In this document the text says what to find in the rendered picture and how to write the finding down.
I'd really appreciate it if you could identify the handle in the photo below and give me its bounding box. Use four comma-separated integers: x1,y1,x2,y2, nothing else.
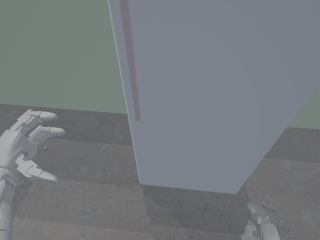
119,0,143,121

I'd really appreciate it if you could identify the robot left forearm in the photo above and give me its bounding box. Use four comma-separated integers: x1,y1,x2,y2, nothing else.
0,166,20,240

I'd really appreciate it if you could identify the fridge door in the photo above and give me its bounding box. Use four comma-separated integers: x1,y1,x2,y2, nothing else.
109,0,320,194

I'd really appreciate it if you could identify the left robot hand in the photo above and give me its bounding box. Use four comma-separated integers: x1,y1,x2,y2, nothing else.
0,109,66,184

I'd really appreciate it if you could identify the right robot hand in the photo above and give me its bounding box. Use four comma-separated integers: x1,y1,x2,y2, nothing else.
241,201,280,240

